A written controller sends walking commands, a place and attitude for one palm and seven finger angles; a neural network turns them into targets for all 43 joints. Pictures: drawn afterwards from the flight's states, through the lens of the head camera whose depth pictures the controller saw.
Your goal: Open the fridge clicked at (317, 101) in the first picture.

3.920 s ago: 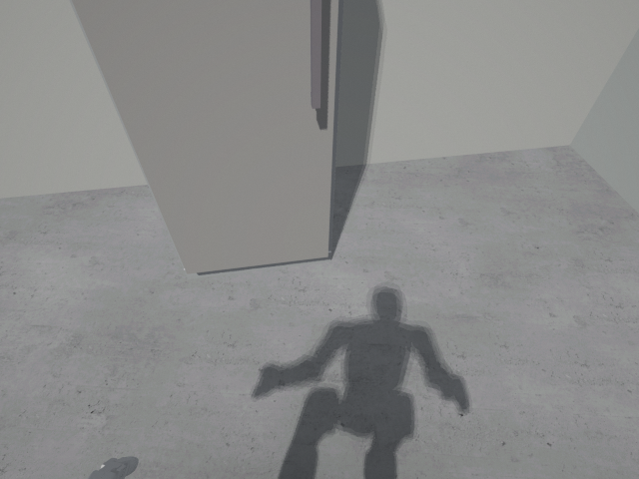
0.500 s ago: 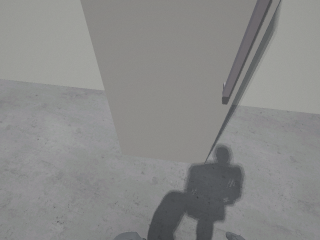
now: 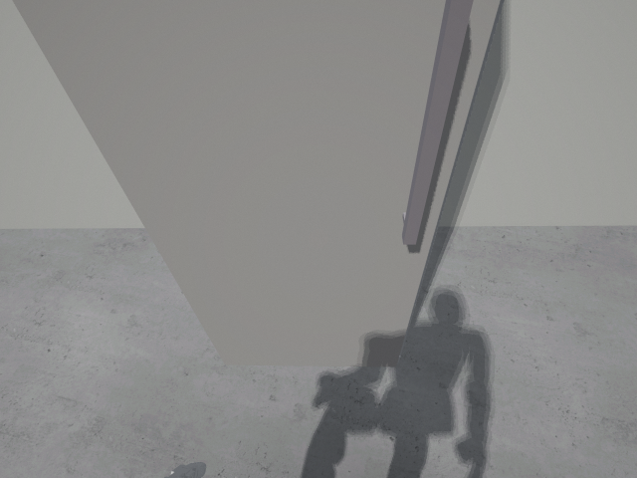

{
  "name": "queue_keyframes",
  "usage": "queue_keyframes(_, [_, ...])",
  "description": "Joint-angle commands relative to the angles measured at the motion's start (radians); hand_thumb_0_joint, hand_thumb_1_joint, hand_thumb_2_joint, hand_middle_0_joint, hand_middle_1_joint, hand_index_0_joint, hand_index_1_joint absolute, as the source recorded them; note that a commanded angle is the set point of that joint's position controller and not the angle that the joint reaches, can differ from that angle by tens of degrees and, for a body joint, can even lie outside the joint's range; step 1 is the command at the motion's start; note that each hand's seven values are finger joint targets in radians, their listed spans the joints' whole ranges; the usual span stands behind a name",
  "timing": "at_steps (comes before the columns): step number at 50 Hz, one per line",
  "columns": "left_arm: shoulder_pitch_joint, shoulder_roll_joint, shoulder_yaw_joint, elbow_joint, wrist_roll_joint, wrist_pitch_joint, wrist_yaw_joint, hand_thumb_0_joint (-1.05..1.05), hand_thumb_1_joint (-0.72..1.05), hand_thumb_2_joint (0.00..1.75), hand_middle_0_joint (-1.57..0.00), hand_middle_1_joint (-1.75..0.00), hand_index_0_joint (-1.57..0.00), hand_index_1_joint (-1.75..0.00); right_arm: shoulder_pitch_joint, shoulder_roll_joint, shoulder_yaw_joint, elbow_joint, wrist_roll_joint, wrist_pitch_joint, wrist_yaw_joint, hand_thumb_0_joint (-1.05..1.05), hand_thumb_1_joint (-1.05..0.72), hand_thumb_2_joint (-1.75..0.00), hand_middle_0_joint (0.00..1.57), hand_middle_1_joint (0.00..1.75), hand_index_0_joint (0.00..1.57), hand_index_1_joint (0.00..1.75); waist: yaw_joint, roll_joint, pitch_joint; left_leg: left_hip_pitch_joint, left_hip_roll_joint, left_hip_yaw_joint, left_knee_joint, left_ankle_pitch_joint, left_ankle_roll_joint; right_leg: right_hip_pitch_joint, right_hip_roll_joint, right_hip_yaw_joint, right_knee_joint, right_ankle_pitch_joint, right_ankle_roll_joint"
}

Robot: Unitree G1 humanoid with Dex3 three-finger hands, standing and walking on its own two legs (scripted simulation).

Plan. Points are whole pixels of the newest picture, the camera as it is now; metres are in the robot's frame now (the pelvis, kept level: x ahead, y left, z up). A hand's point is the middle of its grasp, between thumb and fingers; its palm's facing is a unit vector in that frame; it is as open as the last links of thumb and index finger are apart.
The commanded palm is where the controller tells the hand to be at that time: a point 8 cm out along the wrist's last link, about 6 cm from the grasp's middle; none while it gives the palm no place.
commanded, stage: come to a stop and stand still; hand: right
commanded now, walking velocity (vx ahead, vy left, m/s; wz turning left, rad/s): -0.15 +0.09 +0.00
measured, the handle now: (426, 133) +0.49 -0.13 +0.18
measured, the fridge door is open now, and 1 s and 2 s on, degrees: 0 0 0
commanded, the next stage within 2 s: look again from close up in 1.92 s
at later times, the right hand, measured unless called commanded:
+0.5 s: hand out of the picture -0.03 -0.11 -0.15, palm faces +0.10 +0.97 -0.24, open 7.3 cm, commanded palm none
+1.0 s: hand out of the picture -0.04 -0.15 -0.18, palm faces +0.07 +0.98 -0.17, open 7.4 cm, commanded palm none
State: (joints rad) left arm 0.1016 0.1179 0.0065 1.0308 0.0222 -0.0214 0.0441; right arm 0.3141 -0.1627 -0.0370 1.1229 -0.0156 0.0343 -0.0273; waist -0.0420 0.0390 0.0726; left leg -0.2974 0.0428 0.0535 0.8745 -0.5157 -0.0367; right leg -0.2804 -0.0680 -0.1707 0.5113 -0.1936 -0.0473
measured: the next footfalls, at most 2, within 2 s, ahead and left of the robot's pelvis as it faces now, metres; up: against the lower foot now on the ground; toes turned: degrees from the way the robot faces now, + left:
left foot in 0.24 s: +0.02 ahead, +0.18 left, +0.00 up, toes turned +3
right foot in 0.68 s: +0.02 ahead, -0.07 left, +0.00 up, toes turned -7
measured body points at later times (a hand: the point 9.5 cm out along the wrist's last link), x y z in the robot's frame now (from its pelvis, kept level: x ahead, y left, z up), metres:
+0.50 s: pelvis -0.04 +0.07 +0.01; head -0.03 +0.10 +0.46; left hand -0.04 +0.31 -0.16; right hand -0.04 -0.16 -0.13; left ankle -0.02 +0.18 -0.74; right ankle -0.06 -0.08 -0.68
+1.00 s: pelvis -0.04 +0.02 +0.01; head -0.04 +0.01 +0.45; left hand +0.00 +0.25 -0.15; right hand -0.04 -0.21 -0.16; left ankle -0.02 +0.17 -0.74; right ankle -0.07 -0.09 -0.74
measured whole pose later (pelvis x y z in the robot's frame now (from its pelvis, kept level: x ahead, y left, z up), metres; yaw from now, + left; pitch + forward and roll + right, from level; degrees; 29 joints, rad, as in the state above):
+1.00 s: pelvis -0.04 +0.02 +0.01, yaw -1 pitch -1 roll +0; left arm 0.23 0.16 0.01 1.11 0.01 -0.01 0.04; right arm 0.24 -0.17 -0.01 1.14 -0.01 0.01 -0.02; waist -0.02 0.02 0.02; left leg -0.21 0.09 0.04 0.43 -0.19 -0.06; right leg -0.13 -0.02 -0.08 0.43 -0.28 -0.01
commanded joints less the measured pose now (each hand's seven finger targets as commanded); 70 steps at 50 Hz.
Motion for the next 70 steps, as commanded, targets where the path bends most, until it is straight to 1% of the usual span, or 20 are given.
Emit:
queue_keyframes(1, [0.124, 0.227, 0.075, -0.024, -0.007, 0.020, 0.016, 0.00, 0.90, 0.90, -0.20, -0.30, -0.20, -0.30, 0.046, -0.074, -0.036, -0.096, -0.009, 0.009, -0.004, 0.00, -0.90, -0.90, 0.20, 0.30, 0.20, 0.30, 0.053, -0.140, -0.144, -0.148, 0.020, -0.056, 0.195, 0.041, -0.007, 0.189, -0.310, 0.203, -0.142, 0.719, -0.141])
queue_keyframes(8, [0.030, 0.200, 0.085, -0.059, 0.007, 0.034, -0.022, 0.00, 0.90, 0.90, -0.20, -0.30, -0.20, -0.30, 0.082, -0.012, -0.024, -0.116, -0.008, 0.000, 0.000, 0.00, -0.90, -0.90, 0.20, 0.30, 0.20, 0.30, 0.024, -0.260, -0.116, 0.048, 0.013, 0.030, -0.118, 0.099, 0.013, -0.060, -0.221, 0.204, -0.252, -0.161, -0.082])
queue_keyframes(10, [0.038, 0.183, 0.081, -0.047, 0.003, 0.042, -0.029, 0.00, 0.90, 0.90, -0.20, -0.30, -0.20, -0.30, 0.162, -0.030, -0.021, -0.078, -0.012, -0.019, 0.000, 0.00, -0.90, -0.90, 0.20, 0.30, 0.20, 0.30, -0.014, -0.179, -0.103, 0.203, -0.002, 0.051, -0.366, 0.197, 0.015, -0.149, -0.153, 0.177, -0.196, -0.350, -0.017])
queue_keyframes(11, [0.058, 0.139, 0.072, -0.044, -0.007, 0.050, -0.034, 0.00, 0.90, 0.90, -0.20, -0.30, -0.20, -0.30, 0.171, -0.081, -0.022, -0.073, -0.023, -0.029, -0.002, 0.00, -0.90, -0.90, 0.20, 0.30, 0.20, 0.30, -0.015, -0.029, -0.063, 0.189, 0.068, -0.039, -0.532, 0.094, 0.024, -0.191, -0.071, 0.114, -0.074, -0.377, 0.036])
queue_keyframes(12, [0.071, 0.072, 0.057, -0.066, -0.016, 0.059, -0.043, 0.00, 0.90, 0.90, -0.20, -0.30, -0.20, -0.30, 0.117, -0.159, -0.026, -0.100, -0.026, -0.038, -0.005, 0.00, -0.90, -0.90, 0.20, 0.30, 0.20, 0.30, 0.008, 0.200, -0.004, 0.035, 0.277, -0.360, -0.746, -0.221, 0.101, -0.215, 0.012, 0.074, 0.119, -0.322, 0.086])
queue_keyframes(13, [0.037, 0.112, 0.065, -0.087, -0.007, 0.068, -0.050, 0.00, 0.90, 0.90, -0.20, -0.30, -0.20, -0.30, 0.035, -0.219, -0.035, -0.144, -0.018, -0.030, -0.007, 0.00, -0.90, -0.90, 0.20, 0.30, 0.20, 0.30, -0.002, 0.194, 0.046, -0.149, 0.365, -0.460, -0.845, -0.359, 0.151, -0.167, 0.005, 0.117, 0.237, -0.295, 0.076])
queue_keyframes(14, [0.035, 0.128, 0.067, -0.086, -0.001, 0.077, -0.053, 0.00, 0.90, 0.90, -0.20, -0.30, -0.20, -0.30, -0.011, -0.227, -0.042, -0.158, -0.018, -0.038, -0.011, 0.00, -0.90, -0.90, 0.20, 0.30, 0.20, 0.30, 0.008, 0.237, 0.080, -0.192, 0.350, -0.495, -0.865, -0.335, 0.147, -0.173, 0.007, 0.150, 0.312, -0.244, 0.071])
queue_keyframes(18, [0.188, 0.135, 0.068, -0.015, 0.005, 0.064, -0.059, 0.00, 0.90, 0.90, -0.20, -0.30, -0.20, -0.30, -0.057, -0.162, -0.034, -0.162, -0.010, -0.048, -0.005, 0.00, -0.90, -0.90, 0.20, 0.30, 0.20, 0.30, 0.048, 0.123, 0.039, -0.024, 0.230, -0.202, -0.706, 0.106, 0.105, -0.191, 0.026, 0.142, 0.426, -0.085, 0.081])
queue_keyframes(26, [0.132, 0.121, 0.054, -0.063, -0.003, 0.053, -0.046, 0.00, 0.90, 0.90, -0.20, -0.30, -0.20, -0.30, 0.080, -0.170, -0.050, -0.109, -0.018, -0.049, -0.017, 0.00, -0.90, -0.90, 0.20, 0.30, 0.20, 0.30, -0.029, 0.143, -0.061, 0.208, 0.295, -0.243, -0.601, 0.440, 0.190, -0.190, 0.022, 0.135, 0.253, -0.213, 0.099])
queue_keyframes(31, [0.241, 0.096, 0.040, -0.009, -0.013, 0.034, -0.032, 0.00, 0.90, 0.90, -0.20, -0.30, -0.20, -0.30, 0.000, -0.166, -0.046, -0.094, -0.009, -0.039, -0.013, 0.00, -0.90, -0.90, 0.20, 0.30, 0.20, 0.30, 0.032, 0.155, -0.107, 0.087, 0.210, -0.162, -0.525, 0.444, 0.133, 0.103, 0.052, 0.088, -0.079, -0.059, 0.080])
queue_keyframes(33, [0.277, 0.147, 0.041, 0.013, -0.010, 0.017, -0.024, 0.00, 0.90, 0.90, -0.20, -0.30, -0.20, -0.30, -0.009, -0.104, -0.032, -0.098, 0.002, -0.030, -0.009, 0.00, -0.90, -0.90, 0.20, 0.30, 0.20, 0.30, 0.042, -0.025, -0.115, -0.037, 0.105, -0.083, -0.429, 0.292, 0.065, 0.225, -0.056, 0.188, -0.166, 0.046, 0.044])
queue_keyframes(35, [0.227, 0.212, 0.045, -0.009, -0.004, 0.015, -0.016, 0.00, 0.90, 0.90, -0.20, -0.30, -0.20, -0.30, -0.007, -0.042, -0.017, -0.106, -0.001, -0.030, -0.004, 0.00, -0.90, -0.90, 0.20, 0.30, 0.20, 0.30, 0.019, -0.146, -0.069, -0.008, 0.041, 0.012, -0.381, 0.227, 0.016, 0.084, -0.200, 0.295, -0.200, 0.113, -0.021])
queue_keyframes(37, [0.179, 0.173, 0.033, 0.007, -0.006, 0.008, -0.008, 0.00, 0.90, 0.90, -0.20, -0.30, -0.20, -0.30, -0.043, -0.056, -0.008, -0.078, -0.005, -0.020, -0.004, 0.00, -0.90, -0.90, 0.20, 0.30, 0.20, 0.30, 0.021, -0.250, -0.016, 0.028, 0.037, 0.019, -0.343, 0.231, 0.004, 0.045, -0.153, 0.277, -0.264, 0.146, -0.017])
queue_keyframes(44, [0.178, 0.151, 0.025, 0.033, -0.014, 0.004, -0.009, 0.00, 0.90, 0.90, -0.20, -0.30, -0.20, -0.30, -0.012, -0.088, 0.007, -0.010, -0.005, -0.032, 0.000, 0.00, -0.90, -0.90, 0.20, 0.30, 0.20, 0.30, 0.023, -0.053, -0.007, 0.116, 0.074, -0.036, -0.480, 0.428, 0.015, 0.060, -0.066, 0.193, -0.196, 0.100, 0.030])
queue_keyframes(55, [0.202, 0.141, 0.015, 0.072, -0.013, -0.004, -0.011, 0.00, 0.90, 0.90, -0.20, -0.30, -0.20, -0.30, -0.020, -0.092, 0.014, 0.001, 0.001, -0.041, -0.005, 0.00, -0.90, -0.90, 0.20, 0.30, 0.20, 0.30, 0.027, -0.061, -0.017, 0.141, 0.085, -0.038, -0.511, 0.442, 0.018, 0.092, -0.058, 0.177, -0.216, 0.110, 0.041])
queue_keyframes(56, [0.166, 0.180, 0.014, 0.001, -0.023, -0.020, -0.021, 0.00, 0.90, 0.90, -0.20, -0.30, -0.20, -0.30, 0.037, -0.112, 0.028, 0.020, -0.009, -0.060, -0.051, 0.00, -0.90, -0.90, 0.20, 0.30, 0.20, 0.30, 0.029, -0.078, 0.003, 0.114, 0.110, -0.083, -0.430, 0.672, 0.041, 0.040, -0.072, 0.156, -0.034, 0.333, 0.056])
queue_keyframes(57, [0.233, 0.148, 0.013, -0.012, -0.010, -0.019, -0.024, 0.00, 0.90, 0.90, -0.20, -0.30, -0.20, -0.30, 0.016, -0.143, 0.021, -0.025, -0.004, -0.066, -0.038, 0.00, -0.90, -0.90, 0.20, 0.30, 0.20, 0.30, 0.047, -0.161, -0.092, 0.170, 0.111, -0.059, -0.391, 0.484, 0.065, 0.040, -0.032, 0.169, -0.087, 0.152, 0.059])
queue_keyframes(59, [0.229, 0.142, 0.007, -0.034, -0.001, -0.026, -0.028, 0.00, 0.90, 0.90, -0.20, -0.30, -0.20, -0.30, -0.012, -0.123, 0.030, -0.049, -0.002, -0.061, -0.019, 0.00, -0.90, -0.90, 0.20, 0.30, 0.20, 0.30, 0.033, -0.220, -0.077, 0.117, 0.065, -0.029, -0.371, 0.310, 0.065, 0.015, -0.054, 0.206, -0.129, 0.112, 0.036])
queue_keyframes(64, [0.257, 0.149, 0.007, -0.053, -0.006, -0.018, -0.021, 0.00, 0.90, 0.90, -0.20, -0.30, -0.20, -0.30, -0.034, -0.109, 0.033, -0.054, -0.001, -0.058, -0.004, 0.00, -0.90, -0.90, 0.20, 0.30, 0.20, 0.30, 0.043, -0.044, -0.017, 0.083, 0.059, -0.027, -0.397, 0.323, 0.059, 0.016, -0.047, 0.206, -0.144, 0.048, 0.014])
queue_keyframes(70, [0.271, 0.142, 0.002, -0.020, -0.005, -0.011, -0.023, 0.00, 0.90, 0.90, -0.20, -0.30, -0.20, -0.30, -0.030, -0.123, 0.028, -0.052, 0.003, -0.061, -0.003, 0.00, -0.90, -0.90, 0.20, 0.30, 0.20, 0.30, 0.044, -0.014, 0.016, 0.053, 0.076, -0.061, -0.447, 0.306, 0.063, 0.041, -0.024, 0.175, -0.149, -0.003, 0.024])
